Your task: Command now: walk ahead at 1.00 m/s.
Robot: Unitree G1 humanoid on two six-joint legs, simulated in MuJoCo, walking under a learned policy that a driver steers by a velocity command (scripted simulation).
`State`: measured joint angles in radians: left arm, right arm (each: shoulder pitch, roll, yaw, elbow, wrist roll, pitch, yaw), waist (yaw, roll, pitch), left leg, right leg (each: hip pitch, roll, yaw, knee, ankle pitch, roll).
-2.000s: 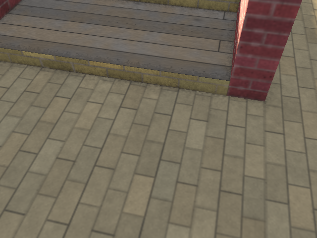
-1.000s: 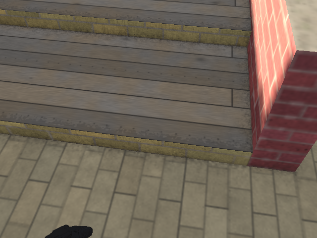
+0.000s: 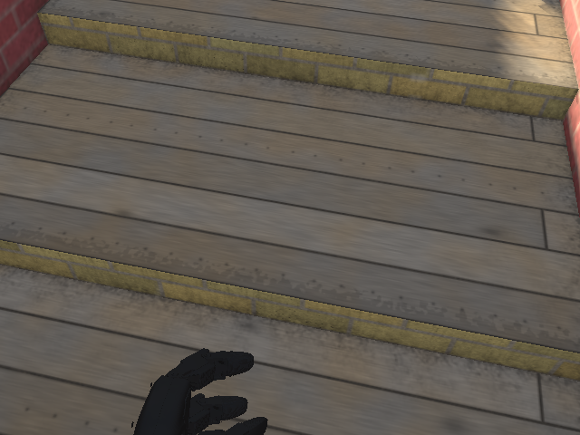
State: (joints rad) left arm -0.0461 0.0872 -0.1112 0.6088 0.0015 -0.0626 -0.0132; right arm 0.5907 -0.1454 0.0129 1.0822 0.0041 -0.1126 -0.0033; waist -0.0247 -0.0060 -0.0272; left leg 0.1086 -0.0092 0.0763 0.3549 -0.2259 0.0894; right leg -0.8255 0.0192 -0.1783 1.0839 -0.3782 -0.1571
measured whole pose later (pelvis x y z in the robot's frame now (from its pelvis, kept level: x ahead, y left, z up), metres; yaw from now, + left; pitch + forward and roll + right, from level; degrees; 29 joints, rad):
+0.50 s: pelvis +0.49 +0.01 +0.09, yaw -1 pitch +2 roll +1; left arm 0.42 0.24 0.04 0.92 -0.02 -0.11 0.04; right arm 0.14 -0.24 -0.02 0.79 -0.05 -0.10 0.01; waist 0.03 0.01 0.03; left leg -0.44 -0.06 0.12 0.54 -0.15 0.11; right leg -0.23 0.09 0.06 1.35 -0.41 -0.07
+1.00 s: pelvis +0.76 -0.05 +0.19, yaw +0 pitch +1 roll +0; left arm 0.25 0.19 0.02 0.84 0.01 -0.06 0.02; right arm 0.24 -0.21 -0.04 0.79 -0.04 0.00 -0.03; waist -0.02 0.02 0.04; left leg -0.54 -0.04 -0.09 1.36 -0.33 0.03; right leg -0.46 0.08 -0.11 0.65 -0.21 -0.13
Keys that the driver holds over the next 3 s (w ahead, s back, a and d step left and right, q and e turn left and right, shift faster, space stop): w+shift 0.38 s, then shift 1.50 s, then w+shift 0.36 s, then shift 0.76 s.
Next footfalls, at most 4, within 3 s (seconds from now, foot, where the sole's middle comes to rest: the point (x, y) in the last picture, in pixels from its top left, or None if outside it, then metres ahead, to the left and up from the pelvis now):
0.42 left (261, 365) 0.62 0.07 -0.67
0.80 right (328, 237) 0.89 -0.09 -0.56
1.30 left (256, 254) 0.84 0.08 -0.56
2.32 left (234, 204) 1.00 0.14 -0.56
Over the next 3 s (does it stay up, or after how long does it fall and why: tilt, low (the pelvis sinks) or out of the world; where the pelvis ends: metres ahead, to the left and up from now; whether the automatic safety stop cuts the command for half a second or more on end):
stays up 1.11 0.04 0.21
